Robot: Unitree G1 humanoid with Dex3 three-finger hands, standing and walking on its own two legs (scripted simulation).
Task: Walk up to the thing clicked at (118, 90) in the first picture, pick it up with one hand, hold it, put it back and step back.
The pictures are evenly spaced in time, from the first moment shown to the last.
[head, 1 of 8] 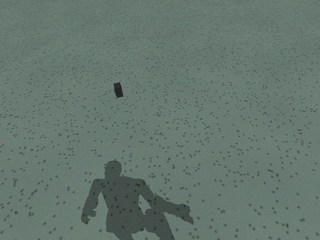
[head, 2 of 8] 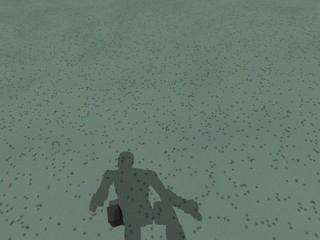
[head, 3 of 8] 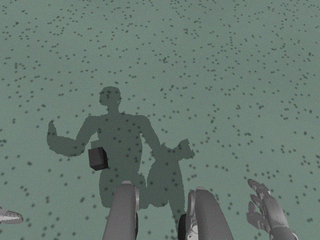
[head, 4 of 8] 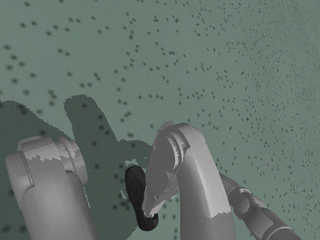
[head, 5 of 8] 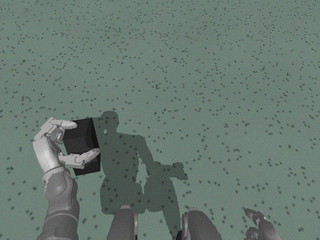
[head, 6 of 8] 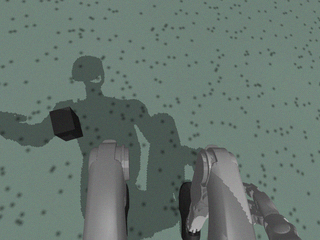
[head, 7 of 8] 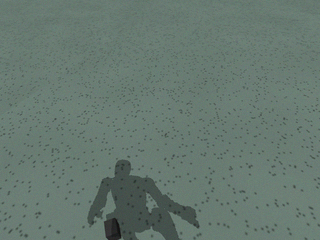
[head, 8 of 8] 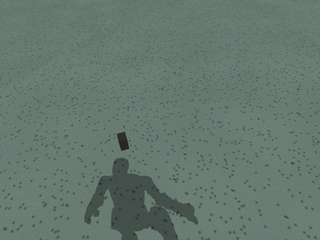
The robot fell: no
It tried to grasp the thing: yes
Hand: left
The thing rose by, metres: 0.69
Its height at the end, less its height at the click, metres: +0.00
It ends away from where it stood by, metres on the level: 0.04
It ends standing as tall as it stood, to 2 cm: yes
